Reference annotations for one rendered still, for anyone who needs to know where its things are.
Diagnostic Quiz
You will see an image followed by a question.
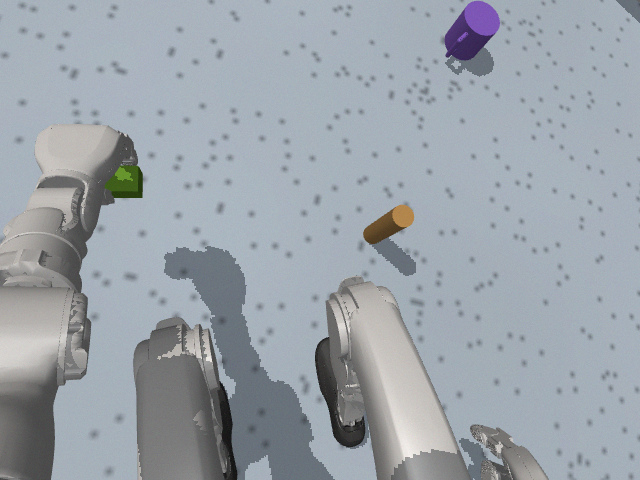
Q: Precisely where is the left robot foot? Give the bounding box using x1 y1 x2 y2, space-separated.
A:
217 382 237 480

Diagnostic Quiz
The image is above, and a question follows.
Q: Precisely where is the left robot arm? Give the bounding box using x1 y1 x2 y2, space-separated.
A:
0 169 103 480

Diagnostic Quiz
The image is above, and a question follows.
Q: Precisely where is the right robot hand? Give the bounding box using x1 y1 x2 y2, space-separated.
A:
470 424 549 480

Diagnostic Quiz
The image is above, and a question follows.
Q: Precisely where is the right robot foot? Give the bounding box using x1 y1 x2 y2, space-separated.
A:
315 337 365 447

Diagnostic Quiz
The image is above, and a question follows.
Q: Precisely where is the left robot hand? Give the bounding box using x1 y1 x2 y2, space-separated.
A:
34 124 138 205

